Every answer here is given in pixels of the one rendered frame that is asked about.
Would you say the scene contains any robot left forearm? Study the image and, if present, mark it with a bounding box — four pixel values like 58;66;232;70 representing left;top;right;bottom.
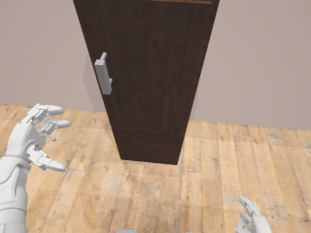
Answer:
0;155;31;233

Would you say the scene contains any robot left hand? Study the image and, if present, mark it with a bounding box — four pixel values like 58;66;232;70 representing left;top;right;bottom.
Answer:
6;103;71;172

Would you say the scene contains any handle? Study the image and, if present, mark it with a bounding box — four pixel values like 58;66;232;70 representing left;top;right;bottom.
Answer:
94;52;113;95

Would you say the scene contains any robot right hand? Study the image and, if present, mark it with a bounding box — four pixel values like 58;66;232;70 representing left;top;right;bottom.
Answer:
234;195;272;233

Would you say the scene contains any cupboard door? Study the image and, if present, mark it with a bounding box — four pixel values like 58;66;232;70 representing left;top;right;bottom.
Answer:
77;0;212;134

